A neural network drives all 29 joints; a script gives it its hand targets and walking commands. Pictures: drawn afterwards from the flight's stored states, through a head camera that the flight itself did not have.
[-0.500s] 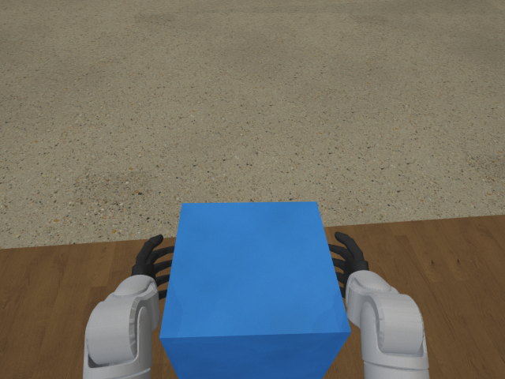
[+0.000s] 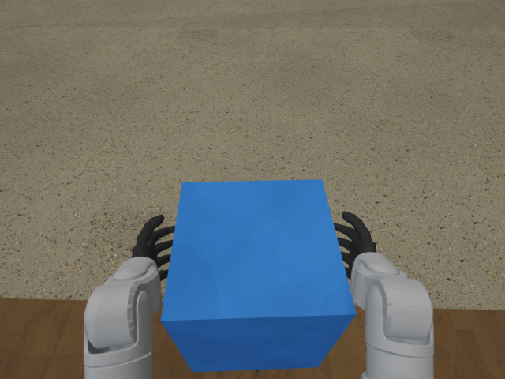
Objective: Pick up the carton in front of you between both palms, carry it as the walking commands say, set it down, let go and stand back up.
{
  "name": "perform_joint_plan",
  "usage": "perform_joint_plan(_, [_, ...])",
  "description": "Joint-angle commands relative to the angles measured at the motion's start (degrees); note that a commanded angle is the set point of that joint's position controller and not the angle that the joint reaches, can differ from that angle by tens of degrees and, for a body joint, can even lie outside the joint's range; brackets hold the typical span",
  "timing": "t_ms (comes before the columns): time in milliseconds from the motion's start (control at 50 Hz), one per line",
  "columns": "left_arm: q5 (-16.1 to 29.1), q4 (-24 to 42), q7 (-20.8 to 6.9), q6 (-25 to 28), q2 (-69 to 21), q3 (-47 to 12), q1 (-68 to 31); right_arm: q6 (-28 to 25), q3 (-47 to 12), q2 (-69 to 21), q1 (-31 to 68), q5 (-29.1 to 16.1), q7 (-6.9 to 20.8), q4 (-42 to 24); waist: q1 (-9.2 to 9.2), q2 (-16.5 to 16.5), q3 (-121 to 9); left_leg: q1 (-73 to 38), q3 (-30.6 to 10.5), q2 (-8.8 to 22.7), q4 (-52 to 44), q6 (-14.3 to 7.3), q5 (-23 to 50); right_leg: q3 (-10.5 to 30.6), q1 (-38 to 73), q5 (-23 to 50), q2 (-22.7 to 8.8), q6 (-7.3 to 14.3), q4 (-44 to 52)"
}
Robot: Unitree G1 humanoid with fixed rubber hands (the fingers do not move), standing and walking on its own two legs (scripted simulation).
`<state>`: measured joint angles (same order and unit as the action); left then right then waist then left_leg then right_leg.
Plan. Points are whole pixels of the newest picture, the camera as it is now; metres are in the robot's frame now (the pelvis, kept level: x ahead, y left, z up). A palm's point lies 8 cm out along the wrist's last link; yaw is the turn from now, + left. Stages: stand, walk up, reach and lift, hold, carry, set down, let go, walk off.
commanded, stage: carry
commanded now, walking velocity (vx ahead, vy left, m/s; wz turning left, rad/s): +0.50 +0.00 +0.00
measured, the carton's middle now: (254, 280) +0.28 +0.01 +0.01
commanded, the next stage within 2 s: none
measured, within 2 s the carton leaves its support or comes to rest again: neither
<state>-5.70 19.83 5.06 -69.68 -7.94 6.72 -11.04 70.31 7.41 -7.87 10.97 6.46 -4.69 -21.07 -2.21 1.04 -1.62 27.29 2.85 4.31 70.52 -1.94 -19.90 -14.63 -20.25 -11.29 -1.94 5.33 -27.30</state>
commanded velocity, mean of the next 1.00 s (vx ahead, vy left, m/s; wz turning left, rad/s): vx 0.50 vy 0.00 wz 0.00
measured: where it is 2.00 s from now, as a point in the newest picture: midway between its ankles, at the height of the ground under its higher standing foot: (265, 180)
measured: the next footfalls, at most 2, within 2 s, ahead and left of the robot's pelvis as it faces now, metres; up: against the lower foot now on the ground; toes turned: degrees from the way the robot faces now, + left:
left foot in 0.32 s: +0.40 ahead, +0.10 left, +0.00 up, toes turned +6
right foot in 0.84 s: +0.75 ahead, -0.05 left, -0.08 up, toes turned -5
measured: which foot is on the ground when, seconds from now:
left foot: up 0.00-0.30, down 0.32-0.88, up 0.90-1.00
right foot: down 0.00-0.32, up 0.34-0.82, down 0.84-1.00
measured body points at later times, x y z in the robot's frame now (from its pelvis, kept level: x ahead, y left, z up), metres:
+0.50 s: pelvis +0.32 +0.05 -0.01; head +0.40 +0.06 +0.44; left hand +0.71 +0.17 +0.06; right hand +0.68 -0.13 +0.06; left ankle +0.36 +0.10 -0.74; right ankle +0.24 -0.09 -0.65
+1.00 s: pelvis +0.67 -0.01 -0.09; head +0.72 -0.03 +0.36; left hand +1.04 +0.14 +0.01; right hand +1.05 -0.16 +0.01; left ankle +0.53 +0.12 -0.67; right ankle +0.71 -0.05 -0.81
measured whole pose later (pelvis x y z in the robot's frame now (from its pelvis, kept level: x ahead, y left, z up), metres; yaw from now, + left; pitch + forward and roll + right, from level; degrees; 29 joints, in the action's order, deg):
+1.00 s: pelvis +0.67 -0.01 -0.09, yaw -1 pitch +5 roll +2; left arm -4.2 -3.2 6.8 -70.8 -1.5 13.2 -36.7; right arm 70.5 10.9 -0.3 38.6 2.8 -7.5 5.3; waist -1.5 -0.2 0.4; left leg 27.0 -0.1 -0.6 80.9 -1.8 -29.5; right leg -6.3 -25.9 -15.4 2.8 8.0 -36.2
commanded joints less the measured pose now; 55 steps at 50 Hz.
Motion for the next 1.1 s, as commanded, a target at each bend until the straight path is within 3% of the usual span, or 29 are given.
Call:
perform_joint_plan(0, [25.8,4.5,-14.8,1.2,-49.7,-43.7,-32.5,-2.1,-43.6,-49.5,30.6,-22.5,12.7,-1.7,0.88,-6.7,-20.0,10.0,-0.9,1.9,-2.8,-0.2,4.3,17.8,21.0,6.4,-15.0,3.7,12.4])
perform_joint_plan(100, [25.9,-1.2,-13.9,2.1,-43.3,-42.1,-41.6,-2.6,-42.8,-44.4,40.4,-22.5,11.0,3.0,0.25,-7.4,-15.5,13.7,2.5,1.6,-18.8,1.0,10.8,12.0,20.6,9.9,-12.5,5.2,13.0])
perform_joint_plan(220, [24.9,-12.5,-12.1,1.4,-42.1,-36.3,-50.0,-1.6,-37.5,-43.4,50.5,-24.5,10.6,14.0,-0.96,-8.7,-11.9,7.6,6.7,-1.8,-35.7,-1.5,17.1,8.8,22.9,19.4,-11.1,3.3,8.7])
perform_joint_plan(260, [25.1,-16.0,-11.9,1.4,-43.8,-35.1,-54.3,-1.6,-35.3,-44.6,54.1,-24.9,10.8,18.0,0.43,-9.2,-13.0,1.7,8.1,-3.4,-39.4,-2.7,16.0,7.2,24.3,29.2,-11.0,1.5,2.6])
perform_joint_plan(280, [25.4,-17.5,-11.8,1.4,-44.9,-34.7,-56.3,-1.7,-34.2,-45.5,54.8,-25.0,10.9,20.3,2.58,-7.5,-16.6,-7.6,10.4,-5.9,-42.7,-2.7,15.8,4.0,23.0,32.9,-9.2,-0.5,-6.3])
perform_joint_plan(300, [25.6,-18.7,-11.7,1.4,-46.0,-34.5,-57.8,-1.9,-32.8,-45.7,55.2,-25.0,11.1,22.3,4.18,-3.1,-21.9,-20.8,7.4,-4.8,-41.7,-2.8,12.7,3.4,16.2,25.9,-6.6,-2.0,-18.0])
perform_joint_plan(320, [26.1,-19.6,-11.6,1.4,-47.5,-34.2,-59.4,-2.0,-31.5,-45.6,55.6,-25.1,11.2,23.7,5.11,6.5,-27.0,-31.9,-13.7,8.4,-42.5,-5.4,8.1,4.2,3.9,9.8,-2.8,-3.9,-33.3])
perform_joint_plan(340, [26.4,-20.0,-11.5,1.4,-50.0,-33.8,-60.9,-2.5,-31.2,-46.7,57.9,-25.4,11.4,24.7,6.10,19.4,-30.2,-44.0,-35.4,17.6,-48.4,-12.7,9.0,9.6,-14.7,-17.8,5.9,-4.8,-46.9])
perform_joint_plan(360, [26.7,-19.1,-11.2,1.8,-51.4,-33.6,-64.1,-2.8,-31.4,-49.6,59.1,-26.8,11.7,24.2,6.00,16.9,-29.2,-43.9,-33.0,16.3,-48.1,-13.4,13.4,15.5,-20.0,-18.6,3.6,-2.8,-53.0])
perform_joint_plan(400, [27.3,-17.3,-10.8,2.5,-55.6,-33.6,-68.0,-3.6,-32.6,-54.5,65.8,-29.2,12.1,19.4,5.91,4.8,-25.9,-37.9,-22.1,13.5,-45.7,-10.9,26.9,16.7,-21.1,-12.9,-0.6,-1.6,-48.5])
perform_joint_plan(420, [27.2,-16.4,-10.4,2.8,-56.8,-33.4,-68.4,-3.8,-33.4,-56.0,68.5,-30.4,12.1,17.1,5.34,3.5,-25.9,-35.7,-18.1,12.6,-45.8,-10.2,30.8,16.7,-19.9,-10.8,-1.8,-1.9,-45.1])
perform_joint_plan(460, [26.4,-15.0,-9.4,3.2,-57.6,-33.2,-67.3,-4.0,-34.3,-58.2,70.3,-31.4,11.9,14.4,5.18,3.7,-28.5,-36.5,-15.0,11.8,-45.9,-9.5,33.1,16.4,-18.4,-9.7,-2.3,-2.8,-40.2])
perform_joint_plan(540, [24.0,-12.0,-8.2,3.8,-56.8,-34.0,-62.9,-4.0,-35.9,-57.8,66.9,-30.9,11.5,10.8,5.97,4.1,-29.2,-40.5,-10.8,10.5,-44.1,-10.8,42.1,13.6,-22.9,-9.4,-1.0,-3.3,-30.3])
perform_joint_plan(640, [22.1,-7.2,-7.8,3.7,-52.2,-36.6,-60.4,-3.9,-38.1,-53.5,62.6,-29.6,11.8,8.6,6.66,7.2,-27.9,-43.0,-4.5,7.0,-40.6,-8.9,50.2,10.3,-22.3,6.0,0.7,-2.6,-20.2])
perform_joint_plan(700, [21.9,-7.9,-8.8,2.6,-49.0,-36.8,-59.2,-3.4,-38.1,-50.2,58.9,-28.3,11.7,11.3,10.20,4.5,-23.2,-50.7,-5.1,3.8,-36.8,-7.8,44.0,9.2,-29.1,18.8,1.6,-2.8,-5.8])
perform_joint_plan(720, [21.6,-9.0,-9.2,2.1,-47.9,-36.2,-58.5,-3.2,-38.1,-49.6,58.2,-28.1,11.6,12.7,10.19,2.6,-20.7,-46.0,-4.3,3.0,-36.3,-7.3,36.2,10.4,-24.9,25.5,0.7,-2.6,1.6])
perform_joint_plan(760, [21.0,-11.7,-10.0,1.2,-45.6,-34.5,-57.6,-2.8,-38.4,-49.2,57.9,-28.2,11.7,15.3,8.99,3.0,-18.2,-35.9,-2.2,2.5,-33.8,-6.4,31.3,9.6,-10.6,32.8,1.1,-0.8,6.8])
perform_joint_plan(800, [20.3,-14.6,-10.6,0.4,-43.4,-32.2,-56.2,-2.3,-38.5,-49.3,60.5,-28.8,12.0,17.7,3.68,4.2,-20.0,-30.5,-0.7,2.7,-23.8,-5.1,37.8,7.5,3.3,30.0,1.4,0.3,5.0])
perform_joint_plan(820, [20.2,-15.7,-10.9,0.1,-42.4,-31.0,-56.2,-2.1,-38.4,-49.4,62.3,-29.0,12.1,18.6,0.00,1.9,-21.6,-24.1,2.1,1.0,-13.7,-3.7,33.5,5.3,13.9,27.1,1.6,-0.3,4.3])
perform_joint_plan(840, [20.3,-16.5,-11.3,-0.2,-41.6,-29.7,-57.8,-1.9,-37.4,-48.9,63.3,-28.9,12.0,19.9,-1.98,-3.9,-22.1,-12.1,1.9,-1.7,-0.5,-2.1,14.8,10.9,23.7,28.6,-2.9,-1.9,-0.9])
perform_joint_plan(860, [20.4,-19.3,-11.3,-0.5,-40.8,-28.8,-59.4,-1.0,-36.8,-50.1,64.7,-29.1,11.8,20.4,0.68,-19.2,-26.1,4.0,-1.1,-6.1,10.3,-0.5,-16.2,26.5,38.8,45.4,-14.1,2.5,-11.9])
perform_joint_plan(880, [21.5,-21.5,-11.5,-1.0,-40.7,-28.3,-59.2,-0.4,-35.5,-49.7,65.2,-28.9,11.3,21.4,-1.08,-20.7,-31.0,13.4,-4.0,-7.1,19.1,0.2,-16.6,40.2,43.7,27.8,-19.6,10.3,-7.8])
perform_joint_plan(900, [23.4,-21.0,-11.9,-0.9,-43.9,-28.9,-60.4,-0.1,-34.9,-49.9,67.3,-28.7,10.9,20.5,-3.21,-16.4,-30.2,18.5,-4.2,-6.5,20.5,0.2,-14.7,47.4,40.4,9.9,-20.0,12.5,0.4])
perform_joint_plan(920, [25.3,-19.1,-12.5,-0.9,-47.2,-29.3,-63.6,-0.4,-34.2,-51.6,68.8,-28.2,10.4,20.3,-2.10,-6.8,-25.5,17.9,-3.5,-5.0,15.7,0.1,-10.8,44.3,33.6,7.5,-17.3,8.7,4.3])
perform_joint_plan(940, [27.2,-16.8,-13.0,-0.6,-50.4,-30.7,-68.3,-0.7,-33.4,-53.6,69.3,-27.9,10.0,19.3,-1.24,-7.8,-26.0,18.1,-3.3,-4.1,13.8,0.1,-9.5,43.8,31.3,15.0,-17.8,9.4,3.1])
perform_joint_plan(960, [28.8,-15.9,-13.3,-0.2,-53.8,-31.6,-70.6,-1.1,-33.2,-55.3,69.6,-27.5,9.6,18.7,-0.39,-4.3,-26.4,14.9,-4.5,-2.3,10.9,0.3,-7.0,39.6,27.8,18.7,-16.6,8.4,2.5])
perform_joint_plan(980, [30.1,-14.5,-13.6,0.3,-55.9,-32.3,-71.7,-1.6,-32.8,-56.4,68.5,-26.9,9.3,18.3,0.35,-4.4,-26.6,13.5,-4.1,-2.0,8.4,0.5,-6.6,36.7,25.6,19.0,-15.1,7.2,2.6])
perform_joint_plan(1020, [30.9,-13.1,-13.6,1.3,-58.4,-33.1,-71.2,-2.7,-32.9,-58.1,65.7,-26.0,8.8,18.0,-0.01,-6.7,-27.5,16.4,-2.8,-1.5,4.3,0.3,-0.4,30.2,28.0,28.8,-12.0,4.7,0.4])
perform_joint_plan(1080, [30.3,-13.1,-13.6,2.9,-59.2,-34.5,-66.5,-4.6,-34.2,-58.8,60.7,-24.0,8.1,18.0,-1.46,-6.6,-27.9,20.8,-0.1,-2.0,-3.7,0.7,1.3,25.1,32.1,38.1,-10.1,5.0,-0.5])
